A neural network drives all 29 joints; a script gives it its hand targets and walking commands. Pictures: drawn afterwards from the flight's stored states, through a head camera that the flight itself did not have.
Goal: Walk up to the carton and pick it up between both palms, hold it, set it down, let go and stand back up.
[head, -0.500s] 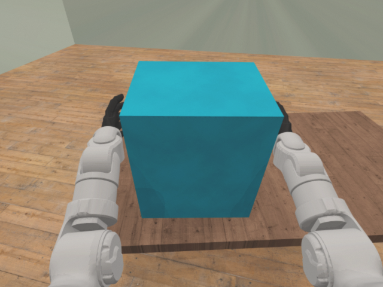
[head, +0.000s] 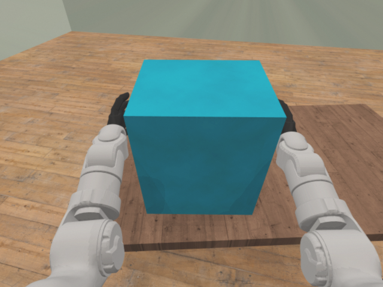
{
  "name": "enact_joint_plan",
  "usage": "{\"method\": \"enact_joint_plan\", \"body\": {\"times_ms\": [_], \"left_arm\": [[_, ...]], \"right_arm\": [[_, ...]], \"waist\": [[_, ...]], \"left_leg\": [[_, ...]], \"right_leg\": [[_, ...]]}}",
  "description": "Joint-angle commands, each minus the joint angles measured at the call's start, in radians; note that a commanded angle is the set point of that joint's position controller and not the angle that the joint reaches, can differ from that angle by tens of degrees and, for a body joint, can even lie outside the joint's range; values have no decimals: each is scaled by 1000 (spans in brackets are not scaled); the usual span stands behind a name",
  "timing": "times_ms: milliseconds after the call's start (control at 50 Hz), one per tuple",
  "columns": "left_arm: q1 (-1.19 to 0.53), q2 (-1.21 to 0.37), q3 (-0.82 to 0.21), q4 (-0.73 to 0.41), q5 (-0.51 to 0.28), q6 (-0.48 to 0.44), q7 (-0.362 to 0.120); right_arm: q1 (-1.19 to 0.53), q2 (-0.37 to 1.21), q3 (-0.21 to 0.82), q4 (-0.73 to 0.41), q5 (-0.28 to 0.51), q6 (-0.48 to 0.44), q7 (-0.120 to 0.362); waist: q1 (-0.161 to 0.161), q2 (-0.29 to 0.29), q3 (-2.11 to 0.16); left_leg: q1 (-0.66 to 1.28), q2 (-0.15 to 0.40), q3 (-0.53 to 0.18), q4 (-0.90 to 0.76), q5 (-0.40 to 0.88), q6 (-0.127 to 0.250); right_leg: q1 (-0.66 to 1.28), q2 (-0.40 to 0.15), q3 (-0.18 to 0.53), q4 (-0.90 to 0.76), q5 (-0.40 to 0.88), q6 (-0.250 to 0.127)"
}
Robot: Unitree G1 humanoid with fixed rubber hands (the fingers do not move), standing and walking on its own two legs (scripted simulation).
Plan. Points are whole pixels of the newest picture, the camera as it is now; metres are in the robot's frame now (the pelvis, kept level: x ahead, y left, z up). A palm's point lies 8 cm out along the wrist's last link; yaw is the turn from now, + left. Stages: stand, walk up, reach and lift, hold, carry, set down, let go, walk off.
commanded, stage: set down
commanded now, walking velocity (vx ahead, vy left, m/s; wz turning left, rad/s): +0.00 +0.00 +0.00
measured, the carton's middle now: (200, 140) +0.44 -0.03 +0.13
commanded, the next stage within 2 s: none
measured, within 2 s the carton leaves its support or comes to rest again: neither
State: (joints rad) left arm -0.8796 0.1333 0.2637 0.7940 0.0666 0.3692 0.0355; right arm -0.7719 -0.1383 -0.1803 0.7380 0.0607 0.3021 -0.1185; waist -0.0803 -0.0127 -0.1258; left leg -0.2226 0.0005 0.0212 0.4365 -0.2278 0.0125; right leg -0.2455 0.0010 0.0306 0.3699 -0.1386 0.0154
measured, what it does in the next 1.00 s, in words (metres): stands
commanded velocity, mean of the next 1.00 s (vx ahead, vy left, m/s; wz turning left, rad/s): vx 0.00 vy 0.00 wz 0.00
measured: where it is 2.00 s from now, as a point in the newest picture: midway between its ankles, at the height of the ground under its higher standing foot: outside the picture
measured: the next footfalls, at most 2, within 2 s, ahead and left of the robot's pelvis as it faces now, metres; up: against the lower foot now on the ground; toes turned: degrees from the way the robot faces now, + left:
none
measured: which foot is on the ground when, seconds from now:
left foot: down 0.00-1.00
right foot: down 0.00-1.00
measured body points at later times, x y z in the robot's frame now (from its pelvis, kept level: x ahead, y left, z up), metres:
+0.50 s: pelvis +0.02 +0.01 +0.00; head -0.01 +0.03 +0.45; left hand +0.46 +0.15 +0.17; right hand +0.41 -0.20 +0.16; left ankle +0.00 +0.10 -0.74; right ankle +0.03 -0.13 -0.74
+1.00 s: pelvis +0.03 +0.01 +0.00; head +0.00 +0.03 +0.45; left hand +0.47 +0.15 +0.15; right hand +0.41 -0.20 +0.14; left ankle +0.00 +0.10 -0.74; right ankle +0.03 -0.13 -0.74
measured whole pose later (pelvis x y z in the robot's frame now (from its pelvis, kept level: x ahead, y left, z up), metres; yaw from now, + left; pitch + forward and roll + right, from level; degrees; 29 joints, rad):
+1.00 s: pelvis +0.03 +0.01 +0.00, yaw +0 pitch +3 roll -1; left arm -0.91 0.17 0.26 1.06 0.07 0.16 -0.01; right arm -0.72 -0.03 -0.30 0.78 -0.09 0.19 -0.12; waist -0.10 -0.01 -0.12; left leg -0.22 0.00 0.02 0.44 -0.26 0.01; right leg -0.23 0.00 0.03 0.34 -0.16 0.02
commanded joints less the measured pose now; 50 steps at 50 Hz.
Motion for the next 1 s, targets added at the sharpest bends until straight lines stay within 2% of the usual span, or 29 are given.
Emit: {"method": "enact_joint_plan", "body": {"times_ms": [0,100,280,460,660,980], "left_arm": [[-886,-623,-389,-225,-149,-142,-227],[-894,-620,-408,-224,-154,-166,-230],[-880,-605,-381,-149,-134,-188,-248],[-892,-614,-375,-101,-132,-233,-250],[-885,-596,-334,-11,-111,-272,-263],[-912,-572,-284,121,-97,-346,-287]], "right_arm": [[-957,680,236,-342,45,-166,106],[-903,682,227,-305,29,-165,97],[-864,662,173,-254,-15,-178,90],[-869,675,157,-258,-46,-216,90],[-857,687,133,-237,-87,-235,89],[-835,696,43,-170,-177,-264,93]], "waist": [[-140,47,-619],[-165,62,-613],[-183,76,-569],[-180,94,-596],[-173,85,-575],[-189,96,-554]], "left_leg": [[172,-29,-43,-103,306,-82],[186,-27,-46,-89,347,-98],[191,-23,-44,-88,349,-109],[204,-18,-40,-65,409,-123],[160,-19,-30,-72,384,-114],[114,-13,-19,-73,380,-120]], "right_leg": [[437,22,-36,-37,431,-10],[422,22,-39,-39,466,-9],[393,22,-47,-51,445,-11],[365,26,-53,-47,469,-13],[371,21,-50,-41,480,-8],[346,18,-58,-33,468,-6]]}}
